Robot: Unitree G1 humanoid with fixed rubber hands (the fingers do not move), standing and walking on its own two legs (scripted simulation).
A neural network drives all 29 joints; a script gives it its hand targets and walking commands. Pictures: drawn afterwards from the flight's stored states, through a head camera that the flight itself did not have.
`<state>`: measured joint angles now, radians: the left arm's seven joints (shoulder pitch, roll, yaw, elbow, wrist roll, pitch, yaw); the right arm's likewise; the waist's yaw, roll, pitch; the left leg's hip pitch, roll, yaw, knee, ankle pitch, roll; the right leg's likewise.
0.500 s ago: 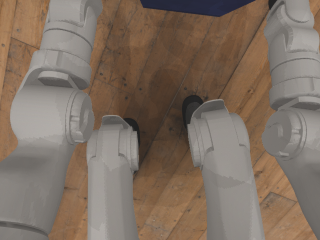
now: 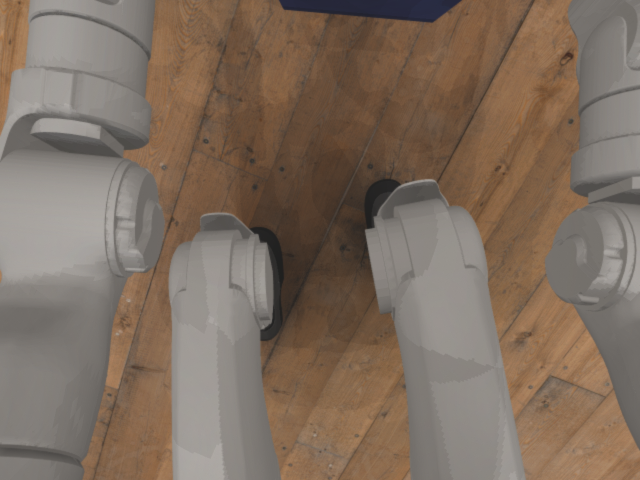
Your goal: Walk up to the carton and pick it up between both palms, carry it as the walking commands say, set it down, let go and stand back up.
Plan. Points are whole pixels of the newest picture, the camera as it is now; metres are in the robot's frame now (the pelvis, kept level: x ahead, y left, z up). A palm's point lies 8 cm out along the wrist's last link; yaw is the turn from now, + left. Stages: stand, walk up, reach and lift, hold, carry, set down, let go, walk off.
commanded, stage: set down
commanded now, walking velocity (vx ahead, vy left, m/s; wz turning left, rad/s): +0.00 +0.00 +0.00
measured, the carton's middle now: out of the picture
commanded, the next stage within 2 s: let go in 1.00 s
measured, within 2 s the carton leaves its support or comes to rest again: neither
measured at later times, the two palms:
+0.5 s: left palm out of the picture +0.62 +0.05 +0.02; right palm out of the picture +0.52 -0.29 +0.00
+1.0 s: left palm out of the picture +0.62 +0.06 +0.15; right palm out of the picture +0.52 -0.32 +0.15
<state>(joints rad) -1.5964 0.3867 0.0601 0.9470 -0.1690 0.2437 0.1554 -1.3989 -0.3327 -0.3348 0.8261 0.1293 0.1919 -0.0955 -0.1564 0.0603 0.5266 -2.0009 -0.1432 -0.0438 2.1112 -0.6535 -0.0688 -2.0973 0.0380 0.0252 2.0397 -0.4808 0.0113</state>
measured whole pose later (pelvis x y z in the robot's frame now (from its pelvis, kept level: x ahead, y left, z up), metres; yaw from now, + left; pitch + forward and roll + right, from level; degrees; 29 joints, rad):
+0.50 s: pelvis +0.01 +0.01 +0.12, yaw -1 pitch +29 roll +1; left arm -1.57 0.39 0.06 0.86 -0.12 0.34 0.14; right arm -1.41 -0.34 -0.33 0.74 0.13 0.31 -0.09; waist -0.16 0.06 0.52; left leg -1.63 -0.11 -0.04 1.70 -0.57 -0.03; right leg -1.71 0.04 0.05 1.64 -0.43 0.03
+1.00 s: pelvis +0.02 +0.00 +0.24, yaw -2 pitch +30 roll +3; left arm -1.48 0.39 0.15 0.93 -0.03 0.34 0.06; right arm -1.36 -0.34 -0.33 0.76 0.05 0.30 -0.04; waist -0.16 0.06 0.41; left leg -1.29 -0.08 -0.04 1.15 -0.37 -0.03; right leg -1.37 0.04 0.09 1.10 -0.24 0.02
